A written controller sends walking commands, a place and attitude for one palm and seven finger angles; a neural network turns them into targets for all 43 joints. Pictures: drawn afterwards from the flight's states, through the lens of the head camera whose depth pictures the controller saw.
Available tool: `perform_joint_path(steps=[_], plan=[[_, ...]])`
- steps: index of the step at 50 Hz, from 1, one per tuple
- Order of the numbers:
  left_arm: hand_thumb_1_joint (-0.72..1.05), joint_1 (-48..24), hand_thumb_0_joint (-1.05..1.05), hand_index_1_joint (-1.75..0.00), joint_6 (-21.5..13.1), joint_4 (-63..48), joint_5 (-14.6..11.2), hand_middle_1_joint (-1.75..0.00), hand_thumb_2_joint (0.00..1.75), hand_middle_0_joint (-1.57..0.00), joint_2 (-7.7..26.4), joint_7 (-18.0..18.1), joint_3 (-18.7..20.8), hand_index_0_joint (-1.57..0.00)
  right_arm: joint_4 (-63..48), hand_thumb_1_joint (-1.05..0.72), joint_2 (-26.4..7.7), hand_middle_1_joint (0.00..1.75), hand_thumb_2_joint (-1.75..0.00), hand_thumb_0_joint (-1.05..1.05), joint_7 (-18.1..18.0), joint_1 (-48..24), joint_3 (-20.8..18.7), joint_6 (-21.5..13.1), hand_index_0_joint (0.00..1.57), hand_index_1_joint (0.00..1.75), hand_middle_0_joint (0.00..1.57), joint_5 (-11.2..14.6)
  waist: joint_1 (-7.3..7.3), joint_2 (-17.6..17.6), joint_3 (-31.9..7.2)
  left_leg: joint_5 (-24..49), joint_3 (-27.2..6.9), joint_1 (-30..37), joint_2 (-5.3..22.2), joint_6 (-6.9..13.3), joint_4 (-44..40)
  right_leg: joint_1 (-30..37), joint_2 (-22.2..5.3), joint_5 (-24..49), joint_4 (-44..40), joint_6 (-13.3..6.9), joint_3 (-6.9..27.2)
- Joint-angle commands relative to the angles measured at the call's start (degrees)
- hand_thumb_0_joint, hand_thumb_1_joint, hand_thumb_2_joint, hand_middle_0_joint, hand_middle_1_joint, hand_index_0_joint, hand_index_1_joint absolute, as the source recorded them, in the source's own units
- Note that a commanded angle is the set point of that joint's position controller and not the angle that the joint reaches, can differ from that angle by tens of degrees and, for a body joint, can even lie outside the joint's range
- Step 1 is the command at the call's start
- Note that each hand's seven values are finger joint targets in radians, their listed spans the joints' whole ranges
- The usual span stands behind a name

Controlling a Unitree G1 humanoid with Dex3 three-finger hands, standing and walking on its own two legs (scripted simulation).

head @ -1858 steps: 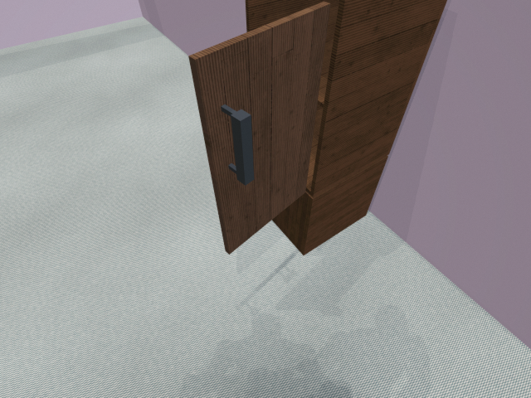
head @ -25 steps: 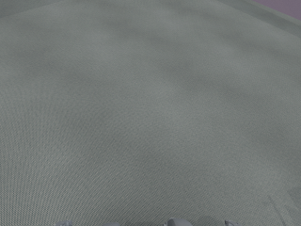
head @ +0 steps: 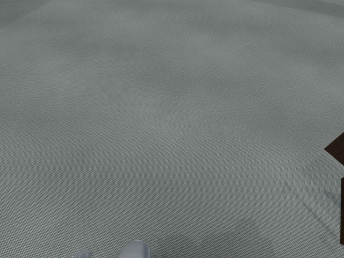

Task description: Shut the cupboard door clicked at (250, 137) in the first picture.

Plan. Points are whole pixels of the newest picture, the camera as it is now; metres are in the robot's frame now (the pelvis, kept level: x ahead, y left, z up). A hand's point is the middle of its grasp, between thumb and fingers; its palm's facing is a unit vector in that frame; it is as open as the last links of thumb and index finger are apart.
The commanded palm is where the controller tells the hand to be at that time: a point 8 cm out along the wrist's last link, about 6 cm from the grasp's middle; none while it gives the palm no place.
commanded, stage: turn to face it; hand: left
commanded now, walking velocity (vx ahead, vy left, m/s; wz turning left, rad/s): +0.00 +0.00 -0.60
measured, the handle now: out of the picture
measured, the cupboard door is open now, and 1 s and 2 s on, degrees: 57 57 57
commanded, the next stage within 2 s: take the last steps up to it in 1.48 s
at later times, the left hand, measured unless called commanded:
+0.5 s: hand (114, 230) +0.20 +0.18 -0.16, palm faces -0.31 -0.91 -0.26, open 7.4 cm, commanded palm none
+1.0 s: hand (132, 215) +0.24 +0.14 -0.18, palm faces -0.53 -0.82 -0.21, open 7.4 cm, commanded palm none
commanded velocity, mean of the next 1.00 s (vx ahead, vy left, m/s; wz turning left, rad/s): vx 0.00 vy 0.00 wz -0.59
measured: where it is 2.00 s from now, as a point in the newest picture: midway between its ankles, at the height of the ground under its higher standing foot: outside the picture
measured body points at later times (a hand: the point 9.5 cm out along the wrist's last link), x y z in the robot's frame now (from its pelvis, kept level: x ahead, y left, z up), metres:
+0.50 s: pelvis +0.02 +0.00 -0.01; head +0.07 -0.02 +0.44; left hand +0.22 +0.23 -0.14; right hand +0.00 -0.27 -0.15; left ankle +0.05 +0.14 -0.74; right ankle -0.03 -0.10 -0.73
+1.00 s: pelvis +0.06 +0.00 -0.01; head +0.12 +0.00 +0.44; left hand +0.27 +0.18 -0.16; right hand +0.01 -0.27 -0.12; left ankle +0.14 +0.09 -0.74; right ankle -0.05 -0.08 -0.67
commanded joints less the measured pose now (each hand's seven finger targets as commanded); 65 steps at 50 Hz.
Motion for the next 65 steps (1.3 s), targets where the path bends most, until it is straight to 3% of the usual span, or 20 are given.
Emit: perform_joint_path(steps=[1,5,7,8,13,20,23,24,25,26,28,32,42,43,45,51,59,60,62,65], plan=[[0.9,1.0,0.0,-0.3,-0.8,-3.6,0.3,-0.3,0.9,-0.2,13.5,0.7,4.1,-0.2,-6.1,-0.9,-3.8,0.3,-0.9,0.0,-0.2,-2.0,-0.9,-1.7,0.2,0.3,0.2,0.4,1.34,-8.5,-7.4,0.1,-0.5,-0.4,-1.4,0.3,-8.4,7.6,-14.2,32.1,-5.9,-9.9,15.5],[0.9,-2.9,0.0,-0.3,-0.2,-4.2,-0.2,-0.3,0.9,-0.2,12.8,0.6,4.2,-0.2,-4.3,-0.9,-4.3,0.3,-0.9,0.0,-0.6,4.6,-0.9,-2.7,0.2,0.3,0.2,0.7,-2.27,-8.0,-8.5,12.1,0.1,15.6,-2.5,1.2,-29.4,-1.2,-10.4,25.5,-0.1,-4.9,15.5],[0.9,1.1,0.0,-0.3,0.4,-5.3,-0.9,-0.3,0.9,-0.2,6.7,-0.2,3.0,-0.2,-4.4,-0.9,-13.0,0.3,-0.9,0.0,-0.8,7.8,-2.3,-3.5,0.2,0.3,0.2,-0.6,-1.93,17.2,-11.3,23.9,-19.7,27.5,17.9,9.0,-38.9,-15.5,2.4,-11.8,18.5,1.9,3.7],[0.9,0.9,0.0,-0.3,0.2,-6.6,-0.6,-0.3,0.9,-0.2,7.6,-0.4,3.0,-0.2,-5.7,-0.9,-14.9,0.3,-0.9,0.0,-1.0,8.7,-2.3,-3.1,0.2,0.3,0.2,-1.0,-2.55,15.6,-10.7,24.9,-23.7,23.2,24.7,15.2,-39.5,-16.1,1.5,-21.9,30.7,2.5,0.7],[0.9,-1.5,0.0,-0.3,1.4,-4.5,-0.1,-0.3,0.9,-0.2,7.0,-2.0,3.7,-0.2,-6.8,-0.9,-8.7,0.3,-0.9,0.0,-1.5,2.4,-1.0,-3.7,0.2,0.3,0.2,-1.2,0.02,9.5,-6.7,33.4,-5.3,20.7,14.9,12.4,-37.4,-17.8,-2.9,-10.5,39.6,4.9,-1.1],[0.9,-4.8,0.0,-0.3,1.2,-6.0,-0.1,-0.3,0.9,-0.2,5.2,-2.4,2.7,-0.2,-3.9,-0.9,-10.7,0.3,-0.9,0.0,-0.7,5.5,-2.5,-3.1,0.2,0.3,0.2,-1.1,-2.07,12.6,-8.5,34.9,1.4,22.8,16.3,12.4,-33.5,-9.1,-2.0,-9.4,17.9,3.8,-7.1],[0.9,-1.1,0.0,-0.3,0.6,-4.9,-0.1,-0.3,0.9,-0.2,6.5,-2.3,2.9,-0.2,-3.9,-0.9,-11.4,0.3,-0.9,0.0,-0.2,3.7,-3.0,-2.7,0.2,0.3,0.2,-0.8,0.39,10.9,-8.5,29.3,4.5,17.9,15.5,9.0,-27.5,0.9,-0.8,0.6,3.4,2.2,-8.7],[0.9,3.4,0.0,-0.3,0.2,-3.7,0.1,-0.3,0.9,-0.2,9.0,-2.0,3.5,-0.2,-4.4,-0.9,-10.7,0.3,-0.9,0.0,0.0,2.3,-3.1,-2.6,0.2,0.3,0.2,-0.4,2.93,5.6,-9.7,22.2,6.5,12.4,13.2,6.1,-20.7,8.8,-3.2,7.4,-4.0,0.8,-5.4],[0.9,5.7,0.0,-0.3,-0.7,-2.8,0.7,-0.3,0.9,-0.2,15.5,-1.2,4.6,-0.2,-6.3,-0.9,-6.2,0.3,-0.9,0.0,0.2,1.7,-2.0,-2.4,0.2,0.3,0.2,0.2,4.26,-13.3,-9.6,-0.3,10.9,-1.1,5.1,1.9,-8.5,17.1,-17.1,19.9,-10.2,-4.2,13.0],[0.9,7.8,0.0,-0.3,-0.6,-2.1,-0.1,-0.3,0.9,-0.2,18.6,-0.5,4.7,-0.2,-8.5,-0.9,-5.3,0.3,-0.9,0.0,0.1,-1.5,-1.0,-1.7,0.2,0.3,0.2,0.1,6.08,-17.7,-8.3,-14.5,4.6,-6.6,0.9,1.1,3.1,12.6,-24.5,32.0,-10.4,-9.7,21.2],[0.9,4.9,0.0,-0.3,-0.8,-2.4,0.0,-0.3,0.9,-0.2,16.0,0.9,4.9,-0.2,-7.5,-0.9,-5.3,0.3,-0.9,0.0,-0.9,-3.0,-1.0,-1.6,0.2,0.3,0.2,0.0,4.19,-17.2,-7.3,-9.6,-2.4,-12.1,2.0,1.0,10.7,13.3,-21.0,36.2,-8.1,-11.5,21.1],[0.9,-0.9,0.0,-0.3,-1.1,-4.1,-0.1,-0.3,0.9,-0.2,12.1,1.0,3.5,-0.2,-4.7,-0.9,-5.0,0.3,-0.9,0.0,-0.2,0.0,-0.8,-1.6,0.2,0.3,0.2,0.0,0.79,-9.8,-8.8,-0.2,-1.1,-4.2,1.7,-0.1,4.6,9.3,-14.6,36.6,-5.8,-8.9,10.0],[0.9,-3.0,0.0,-0.3,-0.4,-3.7,0.0,-0.3,0.9,-0.2,13.1,0.6,4.1,-0.2,-4.7,-0.9,-4.4,0.3,-0.9,0.0,-0.4,4.0,-0.9,-2.5,0.2,0.3,0.2,0.7,-1.71,-8.4,-7.8,9.9,0.1,13.2,-2.5,1.0,-27.3,-0.3,-11.1,25.4,-1.3,-5.6,16.6],[0.9,-2.6,0.0,-0.3,0.0,-4.2,-0.5,-0.3,0.9,-0.2,11.2,0.5,3.6,-0.2,-4.1,-0.9,-6.5,0.3,-0.9,0.0,-0.7,6.2,-1.1,-3.1,0.2,0.3,0.2,0.3,-2.31,-2.7,-9.0,14.3,-2.4,20.6,1.0,2.1,-35.2,-5.3,-7.2,18.6,2.9,-2.9,14.0],[0.9,0.2,0.0,-0.3,0.2,-6.1,-0.8,-0.3,0.9,-0.2,7.5,-0.3,2.8,-0.2,-5.2,-0.9,-14.6,0.3,-0.9,0.0,-1.0,9.0,-2.4,-3.2,0.2,0.3,0.2,-0.9,-2.42,17.0,-10.8,26.6,-22.5,25.3,24.0,14.3,-39.9,-16.9,2.2,-20.9,27.5,2.6,0.4],[0.9,-1.9,0.0,-0.3,1.6,-4.5,-0.1,-0.3,0.9,-0.2,6.7,-2.1,3.4,-0.2,-6.2,-0.9,-9.1,0.3,-0.9,0.0,-1.4,2.4,-1.2,-3.4,0.2,0.3,0.2,-1.2,-0.2,11.5,-7.0,29.2,-3.5,20.9,14.8,12.7,-37.5,-16.5,-2.9,-10.9,35.0,4.6,-2.3],[0.9,-0.9,0.0,-0.3,0.5,-3.8,-0.1,-0.3,0.9,-0.2,5.6,-1.9,2.4,-0.2,-3.0,-0.9,-11.0,0.3,-0.9,0.0,-0.4,4.8,-2.7,-2.7,0.2,0.3,0.2,-0.8,-0.27,10.9,-9.0,32.0,2.8,19.3,15.0,10.2,-29.2,-0.5,-0.6,-0.7,4.5,2.3,-8.3],[0.9,2.3,0.0,-0.3,0.1,-2.8,0.0,-0.3,0.9,-0.2,7.2,-1.7,2.7,-0.2,-3.2,-0.9,-10.8,0.3,-0.9,0.0,-0.3,3.6,-2.7,-2.6,0.2,0.3,0.2,-0.5,1.56,8.2,-9.8,27.3,4.6,15.7,13.2,7.6,-24.7,5.7,-1.6,6.5,-3.1,1.5,-6.8],[0.9,7.0,0.0,-0.3,-0.9,-1.1,0.6,-0.3,0.9,-0.2,16.9,-0.2,4.3,-0.2,-6.7,-0.9,-3.8,0.3,-0.9,0.0,0.4,0.1,-1.0,-2.0,0.2,0.3,0.2,0.1,4.58,-17.6,-7.6,-12.6,7.8,-5.0,0.2,1.5,-2.7,13.1,-23.2,30.5,-10.7,-8.2,19.3],[0.9,3.6,0.0,-0.3,-1.3,-1.0,-0.1,-0.3,0.9,-0.2,12.8,1.2,3.6,-0.2,-4.2,-0.9,-5.3,0.3,-0.9,0.0,-0.9,-0.3,-0.9,-1.4,0.2,0.3,0.2,0.0,2.55,-16.0,-7.1,-6.7,-3.0,-9.7,1.5,1.4,10.0,11.9,-19.5,36.6,-8.1,-11.0,16.2]])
